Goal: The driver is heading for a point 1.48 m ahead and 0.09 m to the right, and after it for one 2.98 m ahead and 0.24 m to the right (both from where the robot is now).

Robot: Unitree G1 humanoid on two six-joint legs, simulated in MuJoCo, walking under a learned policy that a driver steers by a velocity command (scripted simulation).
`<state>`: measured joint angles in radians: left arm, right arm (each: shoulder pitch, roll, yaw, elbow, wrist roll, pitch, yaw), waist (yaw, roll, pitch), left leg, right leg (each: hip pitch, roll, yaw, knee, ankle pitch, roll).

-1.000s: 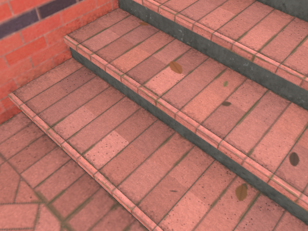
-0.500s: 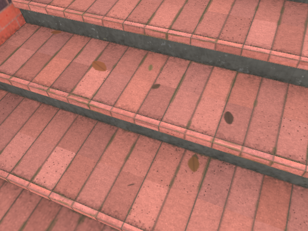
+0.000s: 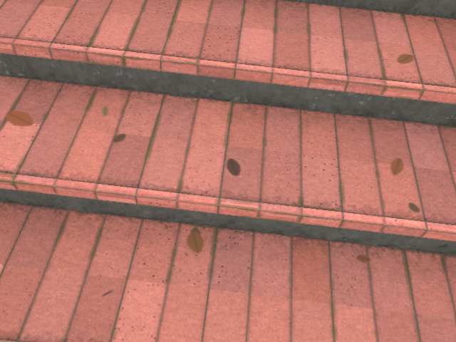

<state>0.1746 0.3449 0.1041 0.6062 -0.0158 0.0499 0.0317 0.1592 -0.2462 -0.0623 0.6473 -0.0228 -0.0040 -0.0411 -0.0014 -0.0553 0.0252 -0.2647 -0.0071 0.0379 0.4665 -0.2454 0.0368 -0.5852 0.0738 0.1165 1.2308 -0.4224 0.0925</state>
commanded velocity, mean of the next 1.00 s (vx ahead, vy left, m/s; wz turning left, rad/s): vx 0.23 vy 0.00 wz -0.28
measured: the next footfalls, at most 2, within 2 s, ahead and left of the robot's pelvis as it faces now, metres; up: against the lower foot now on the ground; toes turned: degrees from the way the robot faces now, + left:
right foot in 0.30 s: -0.01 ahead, -0.16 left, +0.00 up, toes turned -12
left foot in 0.80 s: +0.13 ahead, +0.03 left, +0.00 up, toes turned -12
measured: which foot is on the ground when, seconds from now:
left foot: down 0.00-0.30, up 0.32-0.78, down 0.80-1.00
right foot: up 0.00-0.28, down 0.30-0.80, up 0.82-1.00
